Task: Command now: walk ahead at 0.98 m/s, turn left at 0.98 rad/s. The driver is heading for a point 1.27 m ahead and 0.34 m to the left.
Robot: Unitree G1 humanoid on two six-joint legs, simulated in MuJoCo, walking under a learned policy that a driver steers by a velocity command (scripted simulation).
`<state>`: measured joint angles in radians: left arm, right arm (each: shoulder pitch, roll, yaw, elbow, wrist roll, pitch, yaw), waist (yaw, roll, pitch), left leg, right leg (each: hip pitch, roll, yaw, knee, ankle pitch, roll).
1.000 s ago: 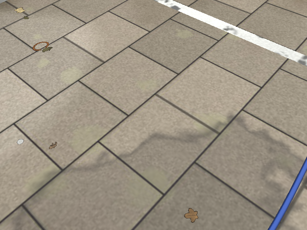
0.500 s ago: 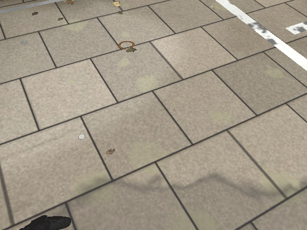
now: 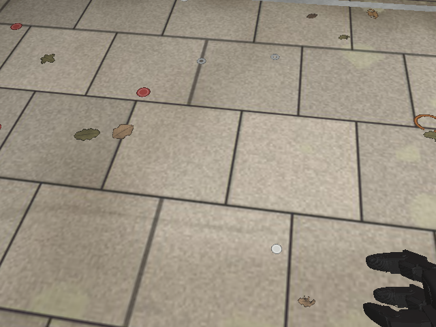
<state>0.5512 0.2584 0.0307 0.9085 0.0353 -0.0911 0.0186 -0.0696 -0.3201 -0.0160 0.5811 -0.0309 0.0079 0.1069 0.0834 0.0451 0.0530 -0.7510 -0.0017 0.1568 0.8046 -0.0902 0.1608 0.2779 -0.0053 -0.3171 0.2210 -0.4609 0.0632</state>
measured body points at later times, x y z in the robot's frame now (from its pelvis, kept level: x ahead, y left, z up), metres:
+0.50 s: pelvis +0.48 +0.02 +0.00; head +0.51 +0.03 +0.45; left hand +0.59 +0.34 -0.05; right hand +0.62 -0.26 -0.11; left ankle +0.23 +0.02 -0.64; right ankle +0.65 -0.06 -0.71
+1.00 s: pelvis +0.85 +0.28 +0.02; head +0.87 +0.31 +0.47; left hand +0.66 +0.46 -0.12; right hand +1.14 +0.20 -0.09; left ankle +0.85 +0.35 -0.71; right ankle +0.81 +0.04 -0.58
